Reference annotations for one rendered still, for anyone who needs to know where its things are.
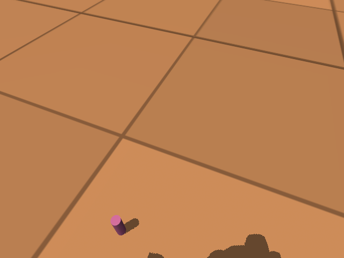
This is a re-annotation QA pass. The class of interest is can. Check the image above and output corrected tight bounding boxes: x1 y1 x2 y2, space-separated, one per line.
111 215 126 235

